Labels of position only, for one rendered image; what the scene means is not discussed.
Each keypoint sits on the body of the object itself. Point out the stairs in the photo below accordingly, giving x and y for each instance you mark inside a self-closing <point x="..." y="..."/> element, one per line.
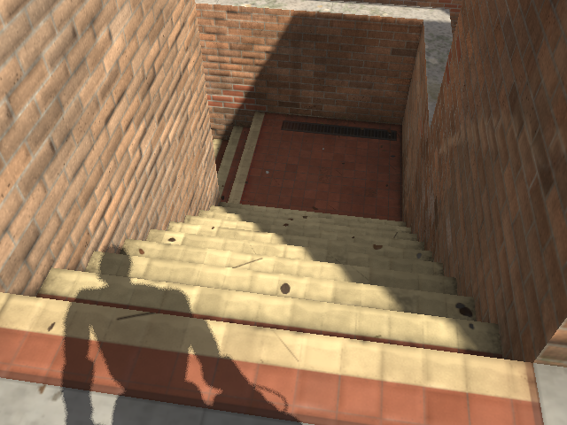
<point x="228" y="154"/>
<point x="311" y="272"/>

